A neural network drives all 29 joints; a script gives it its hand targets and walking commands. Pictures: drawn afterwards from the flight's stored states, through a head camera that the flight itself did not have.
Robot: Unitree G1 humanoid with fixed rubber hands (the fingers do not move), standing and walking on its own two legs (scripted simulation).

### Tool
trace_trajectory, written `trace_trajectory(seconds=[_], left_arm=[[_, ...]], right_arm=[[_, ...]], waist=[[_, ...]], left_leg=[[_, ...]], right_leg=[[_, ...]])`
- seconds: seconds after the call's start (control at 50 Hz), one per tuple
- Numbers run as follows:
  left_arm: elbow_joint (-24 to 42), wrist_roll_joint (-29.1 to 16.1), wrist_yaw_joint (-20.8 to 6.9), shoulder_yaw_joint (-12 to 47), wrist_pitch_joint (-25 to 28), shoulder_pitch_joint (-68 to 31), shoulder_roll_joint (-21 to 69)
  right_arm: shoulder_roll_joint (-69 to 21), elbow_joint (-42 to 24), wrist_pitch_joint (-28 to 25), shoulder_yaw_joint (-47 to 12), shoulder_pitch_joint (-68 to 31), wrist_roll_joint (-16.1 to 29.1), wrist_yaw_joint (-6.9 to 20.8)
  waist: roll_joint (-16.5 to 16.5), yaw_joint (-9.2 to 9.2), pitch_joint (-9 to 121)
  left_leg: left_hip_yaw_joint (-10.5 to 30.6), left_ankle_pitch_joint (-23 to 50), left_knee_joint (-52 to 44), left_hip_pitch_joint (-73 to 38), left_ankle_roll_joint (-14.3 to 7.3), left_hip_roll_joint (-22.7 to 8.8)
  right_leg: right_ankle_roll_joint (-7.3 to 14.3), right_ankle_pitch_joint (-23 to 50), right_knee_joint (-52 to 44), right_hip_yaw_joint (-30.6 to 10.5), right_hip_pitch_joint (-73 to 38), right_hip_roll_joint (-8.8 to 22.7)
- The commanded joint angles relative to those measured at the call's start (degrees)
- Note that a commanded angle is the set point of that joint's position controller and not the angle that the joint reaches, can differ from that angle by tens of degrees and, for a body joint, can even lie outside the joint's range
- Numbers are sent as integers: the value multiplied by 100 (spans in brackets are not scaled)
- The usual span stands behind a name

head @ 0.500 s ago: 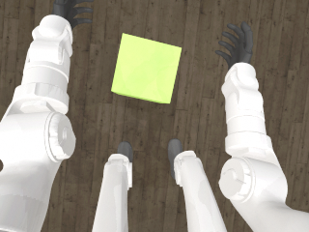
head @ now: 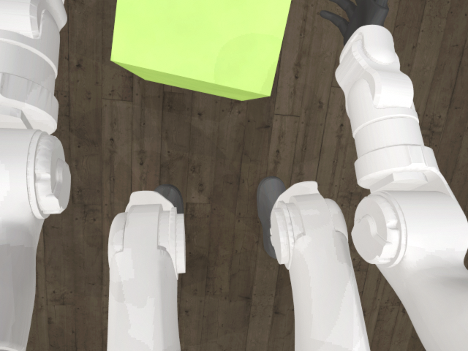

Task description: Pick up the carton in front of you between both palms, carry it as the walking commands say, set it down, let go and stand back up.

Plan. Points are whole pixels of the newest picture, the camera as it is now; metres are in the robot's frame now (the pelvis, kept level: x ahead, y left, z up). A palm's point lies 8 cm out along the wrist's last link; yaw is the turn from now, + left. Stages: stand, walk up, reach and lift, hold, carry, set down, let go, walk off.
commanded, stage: reach and lift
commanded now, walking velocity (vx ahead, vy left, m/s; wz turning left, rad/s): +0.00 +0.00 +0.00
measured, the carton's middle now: (204, 25) +0.56 +0.05 -0.30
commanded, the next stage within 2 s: none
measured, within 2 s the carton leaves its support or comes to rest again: leaves its support in 1.02 s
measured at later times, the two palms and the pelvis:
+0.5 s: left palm out of the picture +0.59 +0.20 -0.23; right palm (333, 30) +0.54 -0.14 -0.23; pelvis +0.01 +0.00 -0.06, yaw +0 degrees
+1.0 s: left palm out of the picture +0.58 +0.19 -0.23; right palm (322, 19) +0.55 -0.12 -0.22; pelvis +0.01 +0.01 -0.06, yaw +0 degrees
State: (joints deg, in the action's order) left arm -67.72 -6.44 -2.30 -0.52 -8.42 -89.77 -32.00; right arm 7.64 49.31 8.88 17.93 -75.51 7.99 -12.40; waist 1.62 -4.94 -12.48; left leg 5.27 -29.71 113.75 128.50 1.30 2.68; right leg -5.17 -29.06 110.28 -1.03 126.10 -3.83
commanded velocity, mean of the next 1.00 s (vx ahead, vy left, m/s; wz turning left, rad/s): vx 0.00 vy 0.00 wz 0.00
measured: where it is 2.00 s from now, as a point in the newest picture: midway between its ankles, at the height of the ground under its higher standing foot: (223, 235)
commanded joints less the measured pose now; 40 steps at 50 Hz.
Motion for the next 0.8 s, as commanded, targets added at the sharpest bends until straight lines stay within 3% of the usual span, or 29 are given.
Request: trace_trajectory(seconds=[0.0, 0.1, 0.16, 0.2, 0.3, 0.36, 0.46, 0.6, 0.66, 0.72, 0.78], left_arm=[[166, -54, -24, 51, 115, -2039, -666], [-169, -99, -20, 180, 245, -2291, -697], [13, -236, 46, 258, 356, -2572, -780], [135, -386, 90, 359, 433, -2710, -865], [188, -540, 165, 642, 498, -2596, -669], [200, -530, 190, 651, 471, -2346, -575], [-133, -378, 177, 486, 438, -1936, -370], [-18, -299, 151, 512, 461, -2303, -172], [5, -356, 83, 739, 423, -2574, 477], [-75, -186, -113, 666, 315, -2727, 1285], [137, 7, -785, 829, 117, -3165, 4023]], right_arm=[[659, -206, -122, 67, -1613, -62, 39], [801, 325, -292, 90, -2010, -116, 147], [974, 381, -429, -8, -2251, -16, 147], [1047, 367, -514, -92, -2371, 56, 112], [855, 647, -573, -363, -2135, 398, 153], [852, 497, -595, -386, -1929, 429, 108], [691, 659, -588, -310, -1670, 309, 102], [476, 610, -584, -339, -2041, 266, 104], [-13, 608, -565, -454, -2352, 287, 159], [-657, 737, -484, -189, -2477, -140, 290], [-3253, 468, -239, -394, -3477, -557, 1001]], waist=[[-1054, -87, 6570], [-903, -77, 5906], [-900, -17, 6018], [-769, -70, 6124], [-1000, -24, 6286], [-1026, -38, 6592], [-899, 8, 5967], [-871, 30, 5715], [-883, 17, 5601], [-888, -129, 5273], [-886, -39, 5046]], left_leg=[[-422, 771, -792, -3850, -89, -291], [-278, 772, -402, -3444, -87, -341], [-267, 1044, -163, -3438, -79, -330], [-212, 1298, -17, -3530, -103, -345], [-211, 2115, 278, -4144, -65, -313], [-264, 2368, 352, -4370, -60, -284], [-286, 1969, 292, -3718, -57, -270], [-293, 1413, 152, -3304, -95, -279], [-299, 1219, 93, -3316, -100, -230], [-309, 943, 73, -3138, -62, -136], [-338, 939, 151, -2915, -152, 60]], right_leg=[[-5, 979, -411, 797, -3082, 123], [5, 1076, 77, 741, -2964, 155], [25, 1326, 333, 695, -3129, 160], [13, 1601, 507, 716, -3195, 143], [24, 2070, 722, 759, -2960, 73], [30, 2244, 733, 791, -3048, 21], [20, 1969, 667, 728, -2829, -16], [60, 1677, 578, 658, -2975, -29], [100, 1545, 527, 668, -3040, -86], [134, 1373, 513, 699, -3116, -164], [190, 1293, 647, 718, -2895, -356]])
